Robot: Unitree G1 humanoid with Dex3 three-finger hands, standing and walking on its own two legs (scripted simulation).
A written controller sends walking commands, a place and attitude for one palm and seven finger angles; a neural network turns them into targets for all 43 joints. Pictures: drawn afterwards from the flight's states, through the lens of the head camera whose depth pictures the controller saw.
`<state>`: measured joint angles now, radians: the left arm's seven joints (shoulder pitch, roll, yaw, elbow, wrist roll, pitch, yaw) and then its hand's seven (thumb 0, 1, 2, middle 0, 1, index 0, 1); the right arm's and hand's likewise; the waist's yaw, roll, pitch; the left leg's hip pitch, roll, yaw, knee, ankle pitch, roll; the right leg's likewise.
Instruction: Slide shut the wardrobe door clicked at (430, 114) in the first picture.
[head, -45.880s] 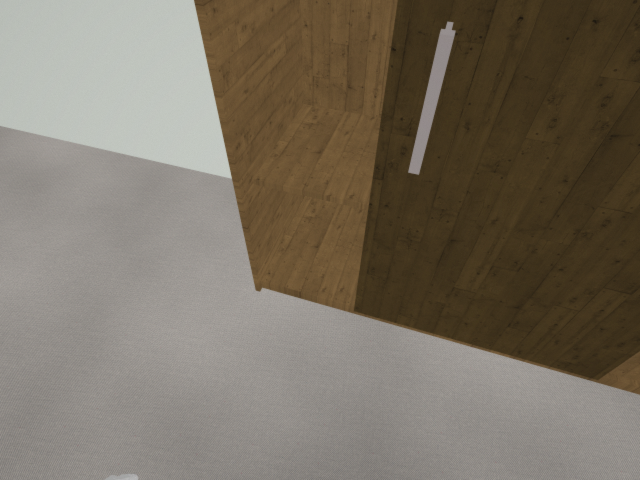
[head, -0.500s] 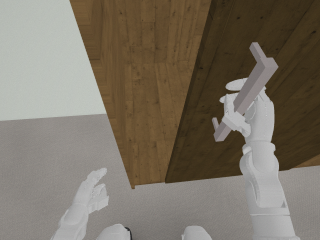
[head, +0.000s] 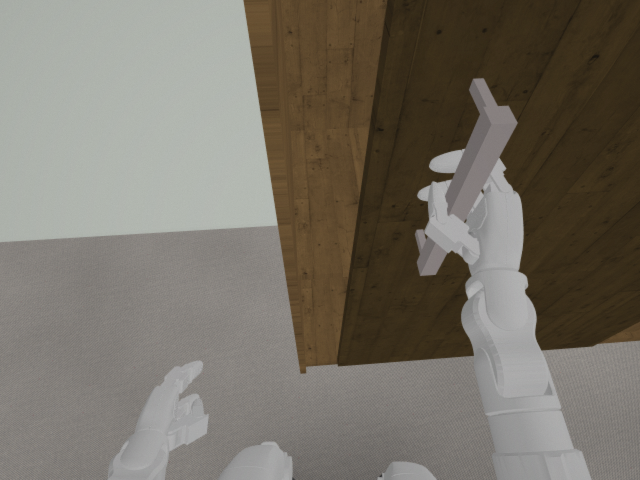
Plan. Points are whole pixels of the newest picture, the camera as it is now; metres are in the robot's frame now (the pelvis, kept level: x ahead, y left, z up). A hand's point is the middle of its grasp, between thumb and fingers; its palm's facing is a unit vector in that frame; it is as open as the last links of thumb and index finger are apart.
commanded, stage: step sideways, sliding the door along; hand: right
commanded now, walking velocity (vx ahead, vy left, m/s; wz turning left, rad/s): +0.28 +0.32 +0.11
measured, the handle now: (448, 195) +0.40 -0.15 +0.12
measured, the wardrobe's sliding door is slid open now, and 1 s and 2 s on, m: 0.09 0.00 0.00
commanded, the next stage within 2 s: none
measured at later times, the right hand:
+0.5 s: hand (348, 227) +0.35 -0.03 +0.13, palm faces +0.12 +0.99 -0.04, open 5.8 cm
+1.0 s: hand (339, 218) +0.36 -0.02 +0.13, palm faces +0.45 +0.89 -0.02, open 6.3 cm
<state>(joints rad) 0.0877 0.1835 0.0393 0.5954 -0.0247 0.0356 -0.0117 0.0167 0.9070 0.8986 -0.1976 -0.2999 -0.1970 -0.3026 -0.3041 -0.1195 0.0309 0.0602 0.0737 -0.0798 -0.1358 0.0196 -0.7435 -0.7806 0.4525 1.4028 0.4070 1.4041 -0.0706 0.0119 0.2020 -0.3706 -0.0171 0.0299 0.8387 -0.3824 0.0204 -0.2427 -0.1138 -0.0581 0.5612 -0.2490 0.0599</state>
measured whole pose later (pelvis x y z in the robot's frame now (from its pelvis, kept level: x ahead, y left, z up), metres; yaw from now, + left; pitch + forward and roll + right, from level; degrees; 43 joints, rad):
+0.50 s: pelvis -0.01 +0.11 +0.00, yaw +1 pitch -4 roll +1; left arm 0.14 0.19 0.02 0.61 -0.03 0.05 -0.02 0.02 0.91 0.90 -0.20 -0.30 -0.20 -0.30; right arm -0.35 -0.15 0.03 0.18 0.07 -0.09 -0.14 0.02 -0.76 -0.80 0.45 1.40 0.31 1.40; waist -0.10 0.00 0.17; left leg -0.51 -0.01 0.02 1.14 -0.39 0.01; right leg -0.23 -0.13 -0.05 0.58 -0.28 0.05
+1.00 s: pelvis +0.04 +0.20 +0.01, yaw -2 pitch -3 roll +1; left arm 0.19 0.21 0.03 0.62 -0.03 -0.07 -0.02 0.02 0.91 0.90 -0.19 -0.30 -0.19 -0.30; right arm -0.18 -0.14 -0.10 0.03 0.08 -0.05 -0.25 0.01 -0.74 -0.82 0.45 1.40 0.20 1.40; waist -0.12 -0.02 0.14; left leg -0.29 0.04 0.03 0.71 -0.32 0.00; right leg -0.19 -0.04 0.00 0.54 -0.30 0.01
